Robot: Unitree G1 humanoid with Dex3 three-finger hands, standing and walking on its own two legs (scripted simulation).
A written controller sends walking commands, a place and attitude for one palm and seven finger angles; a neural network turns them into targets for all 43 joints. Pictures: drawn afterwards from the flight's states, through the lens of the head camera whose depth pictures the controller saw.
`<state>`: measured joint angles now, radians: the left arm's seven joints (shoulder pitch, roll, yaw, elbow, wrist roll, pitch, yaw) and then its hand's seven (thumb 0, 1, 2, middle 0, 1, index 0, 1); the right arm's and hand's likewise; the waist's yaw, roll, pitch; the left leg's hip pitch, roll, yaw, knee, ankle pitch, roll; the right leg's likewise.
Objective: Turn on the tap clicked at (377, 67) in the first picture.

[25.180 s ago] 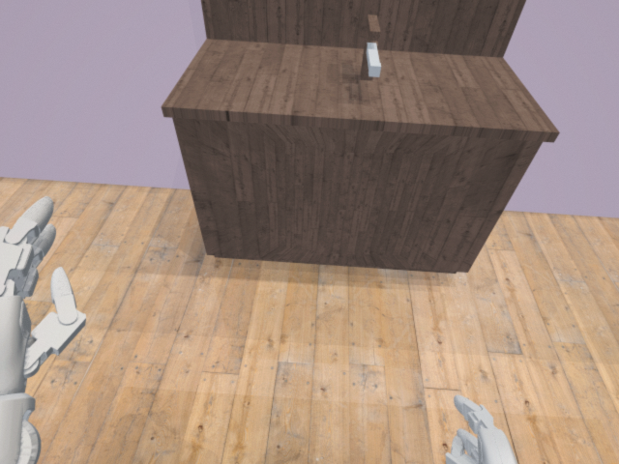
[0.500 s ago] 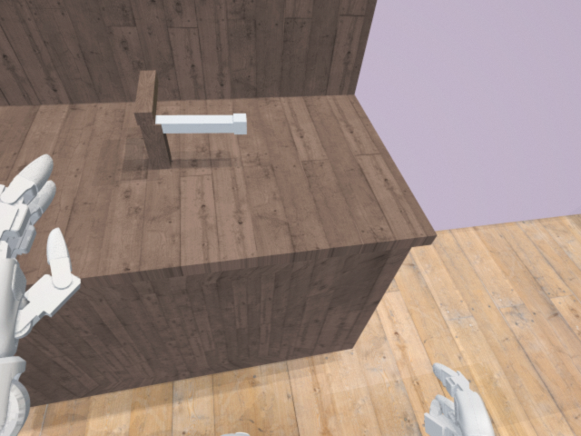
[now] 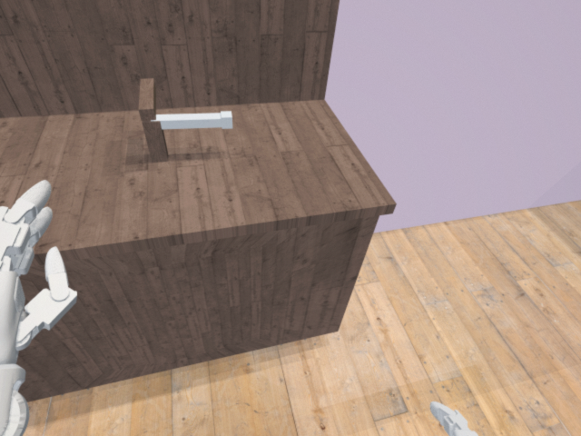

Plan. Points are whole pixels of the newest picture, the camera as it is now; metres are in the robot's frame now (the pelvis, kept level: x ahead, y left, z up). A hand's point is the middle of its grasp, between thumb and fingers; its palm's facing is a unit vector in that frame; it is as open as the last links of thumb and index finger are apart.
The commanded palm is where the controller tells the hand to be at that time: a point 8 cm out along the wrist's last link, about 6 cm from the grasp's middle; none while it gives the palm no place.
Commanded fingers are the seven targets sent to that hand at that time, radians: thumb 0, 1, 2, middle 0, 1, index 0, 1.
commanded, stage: stop stepping back and stand still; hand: left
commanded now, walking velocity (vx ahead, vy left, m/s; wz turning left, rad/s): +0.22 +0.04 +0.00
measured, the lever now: (226, 119) +0.74 +0.18 +0.06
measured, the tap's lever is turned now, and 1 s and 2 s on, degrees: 86 86 86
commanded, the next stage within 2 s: stand and check the lever's angle in 0.64 s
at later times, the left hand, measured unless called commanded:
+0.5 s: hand (9, 400) +0.12 +0.25 +0.15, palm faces +0.42 -0.84 -0.33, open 7.4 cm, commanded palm +0.07 +0.29 +0.18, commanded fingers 0.00 0.90 0.90 -0.20 -0.30 -0.20 -0.30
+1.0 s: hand (36, 391) +0.13 +0.22 +0.16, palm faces +0.42 -0.83 -0.36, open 7.4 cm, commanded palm +0.07 +0.28 +0.18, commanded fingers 0.00 0.90 0.90 -0.20 -0.30 -0.20 -0.30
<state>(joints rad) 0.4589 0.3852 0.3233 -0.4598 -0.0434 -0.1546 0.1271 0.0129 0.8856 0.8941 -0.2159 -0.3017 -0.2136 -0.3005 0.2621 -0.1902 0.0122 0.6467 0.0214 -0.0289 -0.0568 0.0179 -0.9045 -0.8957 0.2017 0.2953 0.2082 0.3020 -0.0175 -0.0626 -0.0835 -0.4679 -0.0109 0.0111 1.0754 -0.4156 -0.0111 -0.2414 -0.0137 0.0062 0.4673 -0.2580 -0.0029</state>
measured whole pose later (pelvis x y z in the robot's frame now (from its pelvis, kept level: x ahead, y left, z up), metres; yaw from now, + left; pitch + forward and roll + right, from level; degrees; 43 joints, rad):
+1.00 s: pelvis -0.07 -0.01 -0.01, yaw +4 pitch -3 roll -1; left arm 0.50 0.34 0.30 -0.54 -0.06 -0.16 0.15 0.02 0.89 0.89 -0.22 -0.30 -0.21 -0.30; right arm 0.21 -0.23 -0.01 0.64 0.01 -0.09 -0.07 0.02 -0.90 -0.90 0.20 0.30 0.21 0.30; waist -0.01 0.02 0.05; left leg -0.27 0.03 -0.02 0.55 -0.22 0.00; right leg -0.21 0.03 -0.07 0.56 -0.30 -0.04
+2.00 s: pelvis -0.06 +0.03 +0.00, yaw +2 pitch -1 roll -1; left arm 0.47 0.34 0.30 -0.44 -0.05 -0.13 0.16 0.02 0.89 0.89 -0.21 -0.30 -0.21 -0.30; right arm 0.19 -0.20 0.01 0.62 0.00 -0.06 -0.07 0.02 -0.90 -0.90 0.20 0.30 0.21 0.30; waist 0.01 0.01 0.01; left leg -0.23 0.00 0.02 0.43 -0.18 0.03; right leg -0.15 0.00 -0.03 0.36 -0.19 0.01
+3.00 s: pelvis -0.05 +0.02 +0.00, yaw +2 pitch -1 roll -1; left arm 0.47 0.34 0.29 -0.44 -0.06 -0.11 0.15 0.02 0.89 0.89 -0.21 -0.30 -0.21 -0.30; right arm 0.18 -0.21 0.01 0.62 0.00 -0.05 -0.08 0.02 -0.90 -0.90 0.20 0.30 0.21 0.30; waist 0.01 0.02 0.01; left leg -0.23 0.00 0.02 0.44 -0.19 0.03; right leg -0.13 0.00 -0.03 0.35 -0.20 0.01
